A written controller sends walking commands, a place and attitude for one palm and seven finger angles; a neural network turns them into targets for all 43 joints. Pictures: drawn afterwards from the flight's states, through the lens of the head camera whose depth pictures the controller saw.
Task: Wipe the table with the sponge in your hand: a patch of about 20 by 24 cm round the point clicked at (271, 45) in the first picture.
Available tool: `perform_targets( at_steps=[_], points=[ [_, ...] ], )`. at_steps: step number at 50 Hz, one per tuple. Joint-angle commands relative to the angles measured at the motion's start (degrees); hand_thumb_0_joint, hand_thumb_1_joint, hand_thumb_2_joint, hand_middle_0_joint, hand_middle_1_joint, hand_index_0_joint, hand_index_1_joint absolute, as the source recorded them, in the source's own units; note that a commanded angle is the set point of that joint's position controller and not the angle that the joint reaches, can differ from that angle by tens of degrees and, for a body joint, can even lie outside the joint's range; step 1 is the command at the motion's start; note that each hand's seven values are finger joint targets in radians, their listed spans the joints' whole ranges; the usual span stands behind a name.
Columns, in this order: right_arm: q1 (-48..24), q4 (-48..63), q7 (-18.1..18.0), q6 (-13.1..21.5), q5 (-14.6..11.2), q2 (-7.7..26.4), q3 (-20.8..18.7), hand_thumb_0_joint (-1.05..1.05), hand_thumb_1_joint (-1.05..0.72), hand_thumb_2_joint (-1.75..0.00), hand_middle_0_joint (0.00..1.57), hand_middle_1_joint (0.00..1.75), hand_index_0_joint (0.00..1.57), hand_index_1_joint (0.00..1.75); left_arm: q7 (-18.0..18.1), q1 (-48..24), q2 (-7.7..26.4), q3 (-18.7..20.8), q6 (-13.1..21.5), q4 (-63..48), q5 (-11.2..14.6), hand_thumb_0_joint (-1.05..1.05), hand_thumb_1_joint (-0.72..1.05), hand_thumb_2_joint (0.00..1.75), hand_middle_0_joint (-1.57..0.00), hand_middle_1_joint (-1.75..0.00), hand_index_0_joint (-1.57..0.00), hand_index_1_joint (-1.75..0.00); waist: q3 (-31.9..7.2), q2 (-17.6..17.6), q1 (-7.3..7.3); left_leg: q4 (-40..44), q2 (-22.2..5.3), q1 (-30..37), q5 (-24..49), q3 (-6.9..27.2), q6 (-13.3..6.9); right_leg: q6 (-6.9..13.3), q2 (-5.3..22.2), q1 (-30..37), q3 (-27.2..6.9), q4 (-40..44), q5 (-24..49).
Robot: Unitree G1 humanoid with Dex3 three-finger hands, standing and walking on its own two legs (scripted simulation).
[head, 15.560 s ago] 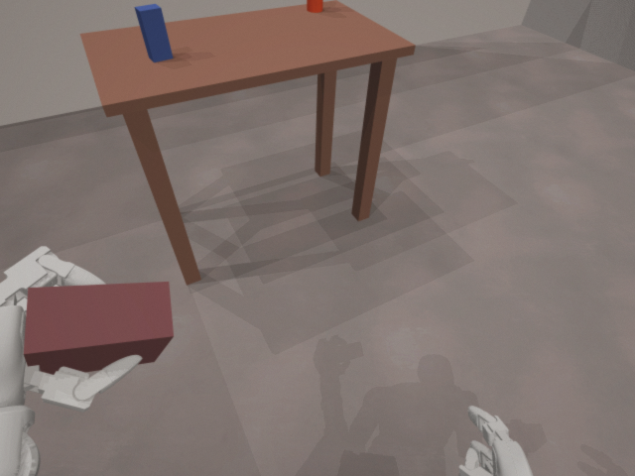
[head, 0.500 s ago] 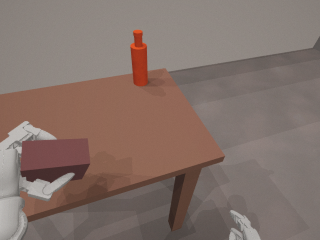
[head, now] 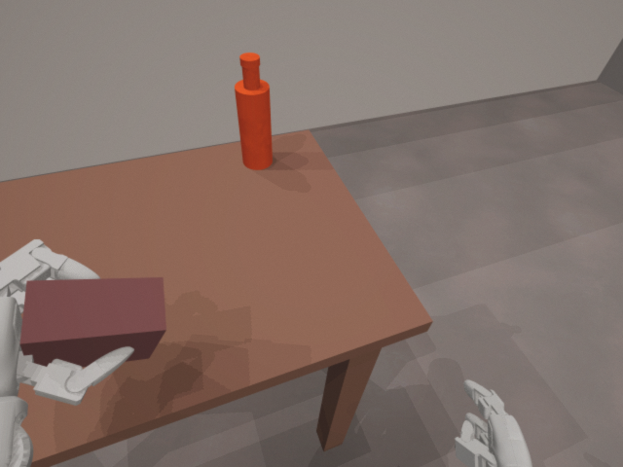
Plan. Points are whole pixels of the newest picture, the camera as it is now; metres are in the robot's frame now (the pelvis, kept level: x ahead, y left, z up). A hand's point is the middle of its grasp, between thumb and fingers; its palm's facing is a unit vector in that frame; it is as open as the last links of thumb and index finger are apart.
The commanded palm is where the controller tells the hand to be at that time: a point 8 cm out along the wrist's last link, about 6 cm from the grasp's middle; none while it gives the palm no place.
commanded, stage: come to a stop and stand still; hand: left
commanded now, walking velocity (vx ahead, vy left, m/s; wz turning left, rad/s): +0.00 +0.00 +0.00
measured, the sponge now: (116, 323) +0.22 +0.22 +0.13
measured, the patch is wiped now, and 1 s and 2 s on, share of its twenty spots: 0.00 0.00 0.00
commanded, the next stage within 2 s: look again from close up in 0.16 s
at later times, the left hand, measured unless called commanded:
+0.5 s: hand (72, 319) +0.21 +0.25 +0.15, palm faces +0.32 -0.87 -0.39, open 9.8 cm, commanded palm +0.15 +0.30 +0.17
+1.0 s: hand out of the picture +0.22 +0.30 +0.18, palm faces +0.45 -0.75 -0.48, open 9.8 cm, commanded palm +0.12 +0.30 +0.17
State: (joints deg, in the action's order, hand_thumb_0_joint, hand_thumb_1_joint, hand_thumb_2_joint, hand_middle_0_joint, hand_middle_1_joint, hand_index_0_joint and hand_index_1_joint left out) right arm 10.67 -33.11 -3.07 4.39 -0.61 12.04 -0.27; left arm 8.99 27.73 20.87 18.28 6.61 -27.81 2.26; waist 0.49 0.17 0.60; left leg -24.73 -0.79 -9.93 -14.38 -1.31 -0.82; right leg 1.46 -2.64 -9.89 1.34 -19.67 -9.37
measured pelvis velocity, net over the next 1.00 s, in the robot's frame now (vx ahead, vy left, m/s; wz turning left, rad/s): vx -0.03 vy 0.02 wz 0.02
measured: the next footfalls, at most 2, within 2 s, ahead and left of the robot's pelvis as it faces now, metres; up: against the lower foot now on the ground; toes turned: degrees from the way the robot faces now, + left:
none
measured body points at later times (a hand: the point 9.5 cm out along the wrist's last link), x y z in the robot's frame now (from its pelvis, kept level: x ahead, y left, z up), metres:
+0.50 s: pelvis -0.02 +0.02 +0.00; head +0.01 +0.03 +0.44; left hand +0.19 +0.29 +0.17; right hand +0.15 -0.21 -0.08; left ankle -0.01 +0.10 -0.74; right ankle +0.01 -0.10 -0.74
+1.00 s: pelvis -0.03 +0.02 -0.01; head +0.00 +0.06 +0.44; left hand +0.19 +0.34 +0.21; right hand +0.17 -0.18 -0.07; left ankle -0.01 +0.10 -0.74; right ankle +0.01 -0.10 -0.74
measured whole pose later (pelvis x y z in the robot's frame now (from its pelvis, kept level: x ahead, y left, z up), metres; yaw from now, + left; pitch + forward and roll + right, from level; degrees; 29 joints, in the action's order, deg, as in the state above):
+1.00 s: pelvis -0.03 +0.02 -0.01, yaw +1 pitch -2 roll -1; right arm 9.7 -32.2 -0.7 9.7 0.7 9.9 1.2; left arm 3.0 6.3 30.1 23.5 14.9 -17.9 -2.6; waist 6.1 3.4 4.2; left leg -30.1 1.7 -14.0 -14.3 -1.5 -2.8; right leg 0.0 0.0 -14.6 1.4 -27.2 -10.7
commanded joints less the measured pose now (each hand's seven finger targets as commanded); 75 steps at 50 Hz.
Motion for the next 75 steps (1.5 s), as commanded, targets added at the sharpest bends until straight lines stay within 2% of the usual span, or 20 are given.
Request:
perform_targets(
  at_steps=[1,12,13,14,15,17,25,27,32,38,45,46,47,48,52,56,59,62,67,75],
  points=[
    [-4.9,8.7,-0.4,2.6,-0.3,6.7,-2.0,0.0,-0.9,-0.9,0.2,0.3,0.2,0.3,1.2,-4.6,8.1,6.2,3.6,-12.8,0.8,0.0,0.1,1.3,-1.2,-1.6,-1.2,-1.6,-8.0,-4.1,0.19,3.7,-3.3,-2.0,16.4,2.8,1.1,-0.8,4.6,8.6,-4.1,-0.8,17.9],
    [-5.8,8.7,-0.7,2.3,-0.3,6.2,-1.6,0.0,-0.9,-0.9,0.2,0.3,0.2,0.3,1.3,-8.7,8.7,5.6,2.9,-13.4,0.6,0.0,0.1,1.3,-1.2,-1.6,-1.2,-1.6,-6.4,-4.2,0.25,5.4,-3.5,-2.8,10.2,3.1,0.6,-1.0,4.5,8.0,-4.5,0.2,13.2],
    [4.0,8.6,0.0,5.5,2.4,7.5,-1.5,0.0,-0.9,-0.9,0.2,0.3,0.2,0.3,0.7,-71.2,54.9,38.5,10.2,-25.7,-10.1,0.0,0.1,1.3,-1.2,-1.6,-1.2,-1.6,6.6,3.0,-0.12,-3.1,-4.9,-12.5,16.3,1.2,-1.5,-5.0,6.0,-5.1,-5.3,3.0,11.2],
    [-3.0,5.0,0.6,5.6,0.4,1.0,0.7,0.0,-0.9,-0.9,0.2,0.3,0.2,0.3,-2.3,-37.3,18.7,15.9,8.3,9.8,-3.9,0.0,0.1,1.3,-1.2,-1.6,-1.2,-1.6,-8.7,0.0,1.04,0.4,-1.5,-0.3,18.3,3.0,-1.5,1.3,8.6,-2.0,-6.7,-1.0,10.3],
    [-2.4,7.9,0.7,6.5,0.4,4.2,-2.1,0.0,-0.9,-0.9,0.2,0.3,0.2,0.3,-2.1,-18.9,14.5,12.8,8.3,5.9,-1.1,0.0,0.1,1.3,-1.2,-1.6,-1.2,-1.6,-4.1,-2.6,2.81,-0.5,-2.7,0.4,16.3,2.5,0.3,0.5,7.6,0.4,-11.4,2.1,16.7],
    [-3.6,7.9,2.2,6.8,-0.8,5.4,-2.4,0.0,-0.9,-0.9,0.2,0.3,0.2,0.3,-3.2,-13.2,4.4,3.5,9.0,0.8,1.2,0.0,0.1,1.3,-1.2,-1.6,-1.2,-1.6,-12.7,-12.0,1.21,1.5,-2.7,3.0,16.8,2.2,-0.1,0.9,7.6,6.5,-7.7,-4.4,15.2],
    [-4.5,10.0,2.3,7.1,-0.1,6.8,-2.2,0.0,-0.9,-0.9,0.2,0.3,0.2,0.3,-1.8,-4.3,12.3,10.7,10.1,-10.1,1.1,0.0,0.1,1.3,-1.2,-1.6,-1.2,-1.6,-6.4,4.9,1.6,5.5,-4.1,-7.5,2.0,5.7,-0.7,-1.1,5.4,5.4,-4.9,-3.8,1.1],
    [-5.5,9.7,1.2,6.8,-0.2,6.8,-2.1,0.0,-0.9,-0.9,0.2,0.3,0.2,0.3,-1.3,-7.0,16.2,15.3,10.4,-9.5,1.2,0.0,0.1,1.3,-1.2,-1.6,-1.2,-1.6,-4.3,2.4,1.31,6.5,-4.1,-7.8,-2.4,5.9,-1.0,-1.2,5.3,3.2,-5.2,-2.9,-2.5],
    [-5.0,9.3,0.4,8.2,-0.4,6.0,-1.6,0.0,-0.9,-0.9,0.2,0.3,0.2,0.3,-2.0,-14.2,12.0,10.4,11.6,-11.1,0.9,0.0,0.1,1.3,-1.2,-1.6,-1.2,-1.6,-3.4,-8.1,0.8,6.9,-4.0,-8.0,-2.7,5.5,-1.6,-0.7,5.2,4.6,-5.0,-4.4,1.0],
    [-3.4,7.6,1.4,10.1,0.1,6.8,-1.9,0.0,-0.9,-0.9,0.2,0.3,0.2,0.3,-2.0,-13.9,6.3,3.2,11.3,-12.4,-0.4,0.0,0.1,1.3,-1.2,-1.6,-1.2,-1.6,-5.8,-5.9,0.88,5.4,-3.8,-3.6,7.0,5.2,-0.3,-0.7,5.0,5.6,-4.1,-4.4,6.4],
    [-3.5,8.4,1.4,7.8,0.3,6.6,-2.0,0.0,-0.9,-0.9,0.2,0.3,0.2,0.3,-1.6,-10.9,8.7,7.5,10.1,-8.0,-0.4,0.0,0.1,1.3,-1.2,-1.6,-1.2,-1.6,-2.5,-1.9,0.9,6.7,-3.6,-7.1,3.1,5.3,0.3,-0.7,4.9,5.6,-5.0,-1.9,4.3],
    [1.4,8.1,1.7,9.7,4.0,8.9,-0.3,0.0,-0.9,-0.9,0.2,0.3,0.2,0.3,-1.8,-71.6,53.9,39.0,16.2,-25.8,-10.7,0.0,0.1,1.3,-1.2,-1.6,-1.2,-1.6,3.4,-3.5,1.16,-0.6,-5.0,-14.7,11.3,3.4,-2.2,-0.8,4.6,-1.0,-4.9,-3.4,4.0],
    [-3.0,4.2,1.3,6.9,-0.4,3.3,-0.7,0.0,-0.9,-0.9,0.2,0.3,0.2,0.3,-2.8,-52.4,30.1,23.0,12.7,0.3,-4.7,0.0,0.1,1.3,-1.2,-1.6,-1.2,-1.6,-2.0,-11.4,0.27,-1.1,-7.2,-4.1,13.6,6.2,0.0,1.9,9.2,-7.3,-2.1,-6.9,-2.7],
    [-3.2,6.8,2.1,6.6,0.6,4.8,-1.7,0.0,-0.9,-0.9,0.2,0.3,0.2,0.3,-3.5,-38.7,21.4,17.3,12.2,-2.6,-2.2,0.0,0.1,1.3,-1.2,-1.6,-1.2,-1.6,-3.1,-12.2,1.11,2.9,-6.1,-1.4,13.4,5.9,1.3,2.0,5.8,-4.1,-1.9,-9.0,-0.5],
    [-2.2,8.8,5.2,7.7,-0.5,6.1,-2.9,0.0,-0.9,-0.9,0.2,0.3,0.2,0.3,-6.2,-12.1,6.2,5.7,11.7,-4.1,1.3,0.0,0.1,1.3,-1.2,-1.6,-1.2,-1.6,-11.8,-12.4,2.05,2.9,-4.5,0.0,6.6,3.9,0.0,1.1,5.4,1.5,-4.8,-8.1,4.3],
    [-2.8,10.1,5.6,7.2,-0.8,6.8,-2.4,0.0,-0.9,-0.9,0.2,0.3,0.2,0.3,-5.6,-4.7,8.5,5.8,10.1,-11.2,0.6,0.0,0.1,1.3,-1.2,-1.6,-1.2,-1.6,-7.7,3.6,2.02,3.9,-4.4,-4.2,1.7,3.1,-0.4,-0.4,5.3,2.7,-5.1,-4.3,1.9],
    [-3.8,9.9,3.3,6.3,-0.5,6.9,-2.0,0.0,-0.9,-0.9,0.2,0.3,0.2,0.3,-3.8,-6.9,12.7,11.9,9.1,-6.7,0.7,0.0,0.1,1.3,-1.2,-1.6,-1.2,-1.6,-4.9,9.6,1.73,4.8,-4.0,-4.4,-0.7,3.5,-0.1,-0.9,5.3,0.2,-5.0,-2.5,-2.2],
    [-5.3,9.1,1.5,5.9,-0.2,6.8,-1.3,0.0,-0.9,-0.9,0.2,0.3,0.2,0.3,-3.1,-13.5,17.5,16.1,9.9,-8.1,0.5,0.0,0.1,1.3,-1.2,-1.6,-1.2,-1.6,-3.3,4.3,1.07,4.9,-3.6,-4.0,-2.2,3.5,-0.7,-0.7,5.2,-1.4,-6.9,-1.8,-3.5],
    [-5.9,9.2,1.5,8.1,-0.3,6.1,-0.8,0.0,-0.9,-0.9,0.2,0.3,0.2,0.3,-3.3,-19.1,14.5,10.7,11.1,-15.7,-0.2,0.0,0.1,1.3,-1.2,-1.6,-1.2,-1.6,-6.8,-12.0,1.36,3.7,-2.9,-3.2,1.6,2.7,-1.2,0.0,5.5,4.2,-6.0,-4.6,5.1],
    [-3.4,7.9,2.4,7.9,0.1,6.8,-2.0,0.0,-0.9,-0.9,0.2,0.3,0.2,0.3,-2.7,-4.2,9.8,9.5,10.0,-10.5,0.5,0.0,0.1,1.3,-1.2,-1.6,-1.2,-1.6,-7.2,-0.3,1.24,1.3,-3.3,-0.8,12.7,2.9,0.3,-0.1,6.1,4.0,-5.8,-3.1,12.6]
  ],
)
